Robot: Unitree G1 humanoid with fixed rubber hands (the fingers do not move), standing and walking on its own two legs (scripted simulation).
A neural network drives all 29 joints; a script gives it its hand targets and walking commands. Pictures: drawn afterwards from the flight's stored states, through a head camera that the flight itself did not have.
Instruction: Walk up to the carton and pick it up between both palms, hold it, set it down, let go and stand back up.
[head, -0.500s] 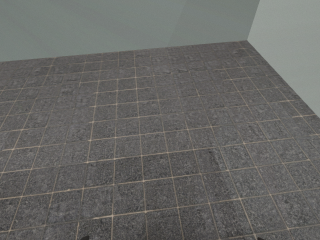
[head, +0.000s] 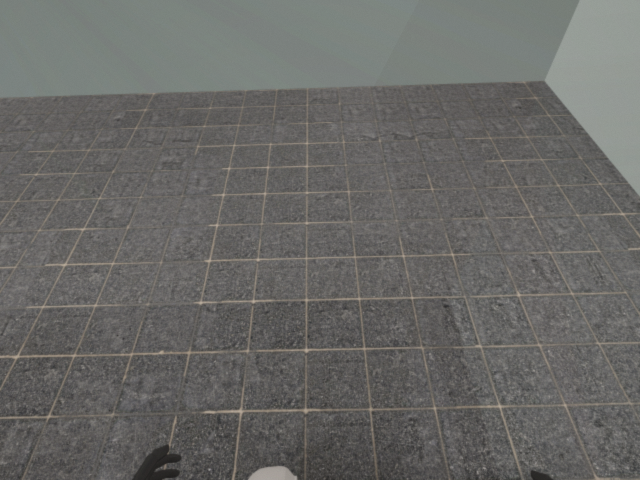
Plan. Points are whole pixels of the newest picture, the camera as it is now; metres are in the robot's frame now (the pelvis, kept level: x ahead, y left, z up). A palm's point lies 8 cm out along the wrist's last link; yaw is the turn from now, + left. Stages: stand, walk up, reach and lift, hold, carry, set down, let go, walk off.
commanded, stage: walk up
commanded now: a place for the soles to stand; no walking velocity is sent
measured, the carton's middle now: out of the picture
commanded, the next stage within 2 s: none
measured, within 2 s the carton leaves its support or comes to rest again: neither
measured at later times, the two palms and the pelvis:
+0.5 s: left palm out of the picture -0.09 +0.34 -0.10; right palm (449, 457) +0.17 -0.14 -0.11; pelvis -0.04 +0.06 -0.01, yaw +28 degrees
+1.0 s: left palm out of the picture -0.28 +0.39 -0.12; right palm (305, 468) +0.16 +0.05 -0.10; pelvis -0.10 +0.16 -0.01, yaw +56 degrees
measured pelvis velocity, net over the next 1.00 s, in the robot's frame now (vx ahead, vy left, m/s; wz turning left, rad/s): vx -0.10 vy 0.16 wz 0.98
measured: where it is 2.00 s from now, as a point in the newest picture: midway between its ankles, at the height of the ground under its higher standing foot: outside the picture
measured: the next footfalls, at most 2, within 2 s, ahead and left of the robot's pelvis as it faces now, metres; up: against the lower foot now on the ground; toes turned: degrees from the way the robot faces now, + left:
left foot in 0.16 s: +0.09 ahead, +0.19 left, +0.00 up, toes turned +15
right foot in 0.42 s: +0.10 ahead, -0.01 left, +0.00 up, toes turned +21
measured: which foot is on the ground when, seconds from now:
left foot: up 0.00-0.14, down 0.16-0.44, up 0.46-0.76, down 0.78-1.00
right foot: down 0.00-0.18, up 0.20-0.40, down 0.42-0.78, up 0.80-1.00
